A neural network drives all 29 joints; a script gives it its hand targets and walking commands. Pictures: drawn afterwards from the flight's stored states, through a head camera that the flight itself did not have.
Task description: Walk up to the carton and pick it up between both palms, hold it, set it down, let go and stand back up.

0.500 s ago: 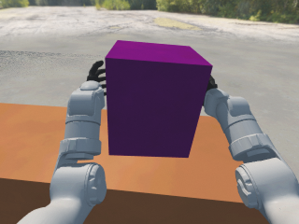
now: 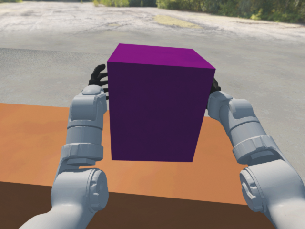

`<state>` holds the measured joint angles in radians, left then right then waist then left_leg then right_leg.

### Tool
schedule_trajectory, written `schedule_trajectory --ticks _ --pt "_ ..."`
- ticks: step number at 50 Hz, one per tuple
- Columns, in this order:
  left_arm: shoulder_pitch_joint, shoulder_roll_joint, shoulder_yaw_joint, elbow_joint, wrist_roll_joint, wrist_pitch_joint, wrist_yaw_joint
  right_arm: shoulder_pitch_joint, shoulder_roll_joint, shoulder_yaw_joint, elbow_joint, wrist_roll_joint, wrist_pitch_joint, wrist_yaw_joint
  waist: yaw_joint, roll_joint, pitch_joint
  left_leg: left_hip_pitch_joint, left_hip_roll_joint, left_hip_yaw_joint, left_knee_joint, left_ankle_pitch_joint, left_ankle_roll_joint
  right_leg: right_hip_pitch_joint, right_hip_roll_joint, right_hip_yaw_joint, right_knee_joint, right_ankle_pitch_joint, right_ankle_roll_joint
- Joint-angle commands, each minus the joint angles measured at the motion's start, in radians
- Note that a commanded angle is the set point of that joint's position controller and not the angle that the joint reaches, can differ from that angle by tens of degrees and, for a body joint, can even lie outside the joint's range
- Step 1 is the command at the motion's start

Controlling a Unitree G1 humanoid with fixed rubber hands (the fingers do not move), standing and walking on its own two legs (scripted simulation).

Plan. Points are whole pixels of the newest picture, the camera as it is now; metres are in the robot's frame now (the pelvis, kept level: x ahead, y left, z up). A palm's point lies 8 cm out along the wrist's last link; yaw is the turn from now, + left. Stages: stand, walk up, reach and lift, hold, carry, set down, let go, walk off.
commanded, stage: set down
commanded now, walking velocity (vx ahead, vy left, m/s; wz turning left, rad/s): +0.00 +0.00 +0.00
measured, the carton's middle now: (154, 100) +0.39 +0.01 +0.24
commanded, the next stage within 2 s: none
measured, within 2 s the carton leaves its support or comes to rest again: neither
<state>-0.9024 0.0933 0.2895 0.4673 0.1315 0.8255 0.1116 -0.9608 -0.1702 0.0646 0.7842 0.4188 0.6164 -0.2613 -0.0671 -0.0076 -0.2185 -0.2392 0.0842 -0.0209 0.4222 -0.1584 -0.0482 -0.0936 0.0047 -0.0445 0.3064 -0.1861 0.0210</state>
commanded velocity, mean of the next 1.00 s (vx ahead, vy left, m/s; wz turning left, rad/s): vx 0.00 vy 0.00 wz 0.00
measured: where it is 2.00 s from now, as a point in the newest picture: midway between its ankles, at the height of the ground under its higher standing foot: outside the picture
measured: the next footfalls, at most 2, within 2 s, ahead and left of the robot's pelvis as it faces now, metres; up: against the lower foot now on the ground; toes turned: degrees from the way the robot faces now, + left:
none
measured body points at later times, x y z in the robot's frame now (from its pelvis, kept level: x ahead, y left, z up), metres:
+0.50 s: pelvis +0.01 +0.00 +0.00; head -0.06 +0.04 +0.45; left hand +0.41 +0.17 +0.23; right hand +0.41 -0.13 +0.19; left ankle +0.04 +0.14 -0.74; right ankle -0.01 -0.13 -0.74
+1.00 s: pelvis +0.02 +0.00 +0.00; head -0.04 +0.02 +0.45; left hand +0.42 +0.17 +0.21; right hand +0.42 -0.13 +0.16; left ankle +0.04 +0.14 -0.74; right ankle -0.01 -0.13 -0.74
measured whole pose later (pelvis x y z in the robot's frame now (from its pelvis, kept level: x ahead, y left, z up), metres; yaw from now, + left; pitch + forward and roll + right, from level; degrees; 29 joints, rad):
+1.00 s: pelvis +0.02 +0.00 +0.00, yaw +0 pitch -2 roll -1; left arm -0.83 0.04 0.30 0.61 0.20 0.46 0.07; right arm -0.77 -0.07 -0.06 0.86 0.17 0.24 -0.19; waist -0.02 -0.02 -0.11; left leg -0.17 0.05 -0.01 0.34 -0.14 -0.04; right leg -0.05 -0.03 -0.04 0.28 -0.20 0.03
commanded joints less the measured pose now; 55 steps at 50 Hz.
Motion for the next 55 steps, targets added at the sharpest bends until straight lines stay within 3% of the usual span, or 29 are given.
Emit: schedule_trajectory --ticks 1,4,8,12,13,15,19,21,23,25,29,34,37,40,42,43,45,50,55 --pt "-0.927 -0.725 -0.378 -0.175 -0.21 -0.119 -0.179 -1.113 0.725 0.176 -0.382 0.115 -0.1 0.153 0.006 0.07 -0.321 0.256 -0.124 -0.009 -0.058 0.136 0.003 -0.053 0.067 0.056 -0.071 0.121 0.022" --pt "-0.954 -0.745 -0.387 -0.192 -0.198 -0.148 -0.181 -1.116 0.711 0.152 -0.37 0.078 -0.152 0.158 0.001 0.084 -0.369 0.299 -0.126 0.003 -0.049 0.198 -0.007 -0.027 0.077 0.039 -0.071 0.159 0.017" --pt "-0.913 -0.724 -0.341 -0.09 -0.141 -0.201 -0.194 -1.115 0.685 0.09 -0.341 -0.013 -0.224 0.167 -0.003 0.031 -0.345 0.317 -0.127 0.016 -0.066 0.153 0.009 -0.029 0.081 0.023 -0.086 0.11 0.02" --pt "-0.812 -0.713 -0.295 0.005 -0.087 -0.255 -0.214 -1.079 0.668 0.056 -0.288 -0.094 -0.308 0.173 0.001 0.014 -0.336 0.354 -0.133 0.039 -0.063 0.203 0.01 -0.016 0.076 0.016 -0.089 0.128 0.021" --pt "-0.807 -0.719 -0.304 0.003 -0.082 -0.266 -0.217 -1.09 0.667 0.056 -0.287 -0.094 -0.33 0.175 0.014 0.028 -0.34 0.371 -0.128 0.043 -0.061 0.22 0.01 -0.009 0.077 0.014 -0.089 0.134 0.018" --pt "-0.791 -0.737 -0.324 0.007 -0.073 -0.289 -0.216 -1.064 0.655 0.042 -0.257 -0.113 -0.372 0.182 0.0 0.051 -0.354 0.397 -0.126 0.04 -0.065 0.277 -0.008 0.004 0.082 0.002 -0.092 0.165 0.018" --pt "-0.751 -0.755 -0.372 -0.033 -0.066 -0.327 -0.218 -1.056 0.658 0.09 -0.328 -0.128 -0.449 0.178 0.007 0.065 -0.386 0.466 -0.127 0.036 -0.029 0.398 -0.018 0.024 0.081 -0.021 -0.082 0.233 0.021" --pt "-0.756 -0.786 -0.397 -0.026 -0.066 -0.334 -0.218 -1.058 0.65 0.088 -0.337 -0.125 -0.472 0.177 -0.012 0.1 -0.358 0.474 -0.132 0.044 -0.029 0.392 -0.023 0.011 0.078 -0.024 -0.093 0.219 0.017" --pt "-0.741 -0.783 -0.412 -0.041 -0.058 -0.346 -0.214 -1.045 0.637 0.106 -0.368 -0.142 -0.496 0.173 -0.003 0.087 -0.363 0.465 -0.128 0.039 -0.025 0.395 -0.023 0.023 0.082 -0.035 -0.082 0.213 0.022" --pt "-0.749 -0.806 -0.453 -0.064 -0.072 -0.358 -0.206 -1.051 0.646 0.112 -0.371 -0.134 -0.505 0.176 -0.022 0.118 -0.375 0.481 -0.13 0.032 -0.013 0.416 -0.036 0.01 0.08 -0.037 -0.082 0.214 0.014" --pt "-0.711 -0.838 -0.496 -0.099 -0.106 -0.381 -0.185 -1.079 0.661 0.178 -0.466 -0.113 -0.533 0.171 -0.003 0.094 -0.459 0.52 -0.129 0.027 0.026 0.538 -0.028 0.02 0.081 -0.04 -0.064 0.329 0.015" --pt "-0.65 -0.836 -0.478 -0.078 -0.082 -0.382 -0.184 -1.017 0.687 0.198 -0.502 -0.119 -0.517 0.169 0.036 0.074 -0.444 0.472 -0.131 0.023 0.02 0.487 -0.018 0.029 0.064 -0.026 -0.047 0.335 0.028" --pt "-0.635 -0.804 -0.454 -0.035 -0.071 -0.38 -0.184 -0.989 0.687 0.179 -0.463 -0.141 -0.501 0.168 0.033 0.05 -0.39 0.44 -0.13 0.031 -0.01 0.427 -0.01 0.017 0.063 -0.027 -0.062 0.286 0.033" --pt "-0.636 -0.817 -0.462 -0.062 -0.094 -0.389 -0.178 -1.012 0.705 0.198 -0.511 -0.136 -0.503 0.169 0.045 0.019 -0.44 0.459 -0.133 0.027 0.002 0.473 -0.006 0.014 0.065 -0.028 -0.047 0.354 0.04" --pt "-0.635 -0.807 -0.443 -0.027 -0.079 -0.386 -0.188 -0.981 0.709 0.18 -0.476 -0.149 -0.493 0.167 0.034 0.029 -0.411 0.445 -0.132 0.034 -0.006 0.459 -0.005 0.012 0.066 -0.027 -0.051 0.345 0.038" --pt "-0.621 -0.785 -0.426 0.0 -0.077 -0.386 -0.192 -0.987 0.701 0.174 -0.47 -0.162 -0.492 0.165 0.05 0.003 -0.402 0.434 -0.136 0.04 -0.015 0.445 -0.004 0.022 0.063 -0.023 -0.057 0.34 0.043" --pt "-0.606 -0.784 -0.394 0.031 -0.058 -0.39 -0.204 -0.962 0.718 0.157 -0.456 -0.18 -0.484 0.167 0.042 -0.003 -0.374 0.418 -0.135 0.047 -0.031 0.394 0.01 0.015 0.058 -0.016 -0.058 0.329 0.047" --pt "-0.629 -0.781 -0.392 0.036 -0.078 -0.418 -0.213 -0.952 0.716 0.129 -0.401 -0.216 -0.503 0.171 0.041 -0.005 -0.395 0.44 -0.131 0.056 -0.025 0.425 -0.005 0.004 0.062 -0.024 -0.061 0.334 0.047" --pt "-0.629 -0.798 -0.386 0.079 -0.058 -0.443 -0.217 -0.957 0.712 0.084 -0.359 -0.246 -0.526 0.192 0.045 0.043 -0.379 0.449 -0.123 0.058 -0.032 0.4 -0.014 -0.019 0.057 -0.029 -0.07 0.261 0.027"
